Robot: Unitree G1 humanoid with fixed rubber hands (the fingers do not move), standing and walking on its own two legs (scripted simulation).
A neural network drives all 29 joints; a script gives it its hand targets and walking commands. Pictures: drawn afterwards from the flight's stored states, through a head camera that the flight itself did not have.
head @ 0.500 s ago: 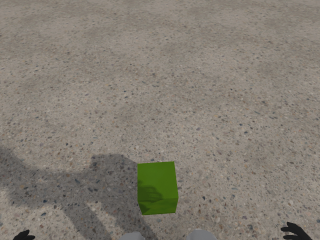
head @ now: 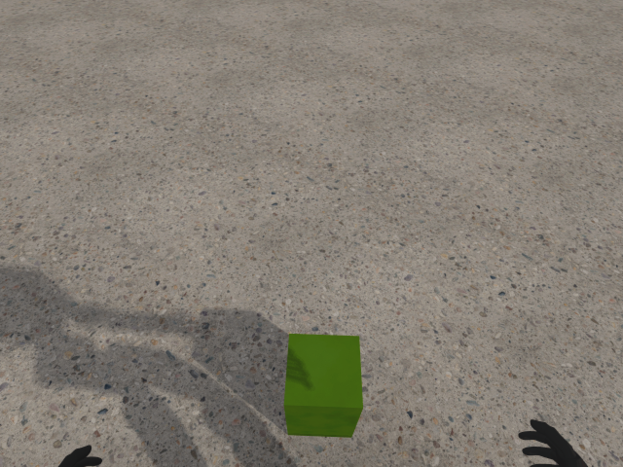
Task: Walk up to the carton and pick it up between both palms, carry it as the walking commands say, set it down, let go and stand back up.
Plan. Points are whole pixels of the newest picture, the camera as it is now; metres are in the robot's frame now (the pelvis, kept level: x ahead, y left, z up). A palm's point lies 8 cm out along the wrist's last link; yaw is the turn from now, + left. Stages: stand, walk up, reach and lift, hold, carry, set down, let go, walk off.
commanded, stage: walk up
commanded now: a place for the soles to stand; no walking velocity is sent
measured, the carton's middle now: (321, 388) +0.42 -0.02 -0.61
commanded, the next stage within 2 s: reach and lift in 0.74 s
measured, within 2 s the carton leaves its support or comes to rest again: neither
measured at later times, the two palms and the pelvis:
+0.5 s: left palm out of the picture +0.10 +0.34 -0.08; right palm out of the picture +0.13 -0.32 -0.08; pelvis +0.00 +0.00 +0.01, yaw +0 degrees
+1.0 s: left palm (99, 445) +0.17 +0.29 -0.08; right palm (560, 456) +0.16 -0.31 -0.09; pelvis +0.00 -0.02 +0.00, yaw -3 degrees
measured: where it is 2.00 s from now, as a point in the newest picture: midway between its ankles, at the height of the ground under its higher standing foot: outside the picture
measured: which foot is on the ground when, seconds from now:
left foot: down 0.00-1.00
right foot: down 0.00-1.00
